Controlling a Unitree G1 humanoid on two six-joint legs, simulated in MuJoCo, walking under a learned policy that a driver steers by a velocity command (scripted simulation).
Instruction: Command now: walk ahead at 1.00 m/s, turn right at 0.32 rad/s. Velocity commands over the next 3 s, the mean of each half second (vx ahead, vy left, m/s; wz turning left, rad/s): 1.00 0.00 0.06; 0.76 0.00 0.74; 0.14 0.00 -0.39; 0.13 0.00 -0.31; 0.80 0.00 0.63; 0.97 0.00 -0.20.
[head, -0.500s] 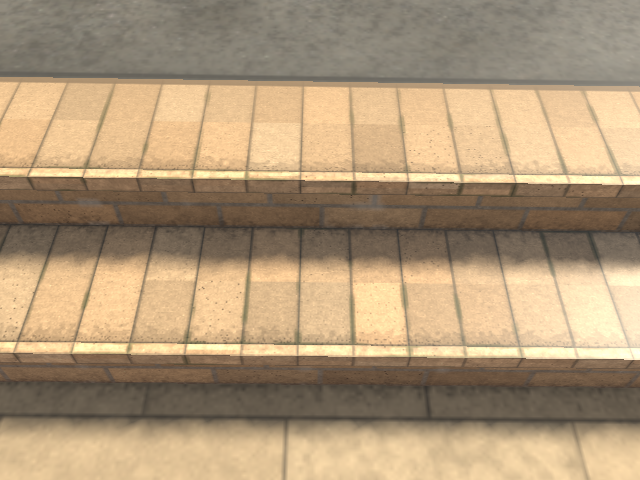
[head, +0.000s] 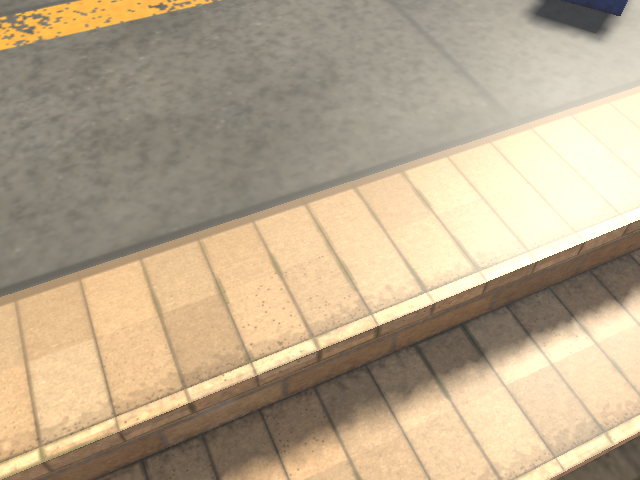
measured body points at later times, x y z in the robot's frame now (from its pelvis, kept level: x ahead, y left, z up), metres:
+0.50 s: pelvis +0.42 +0.09 +0.17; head +0.42 +0.09 +0.62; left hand +0.69 +0.26 +0.18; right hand +0.37 -0.17 +0.03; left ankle +0.36 +0.15 -0.55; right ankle +0.47 -0.03 -0.26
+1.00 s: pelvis +0.81 +0.14 +0.35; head +0.84 +0.16 +0.80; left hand +0.64 +0.38 +0.23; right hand +1.18 +0.09 +0.33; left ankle +0.92 +0.29 -0.32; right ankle +0.73 -0.02 -0.37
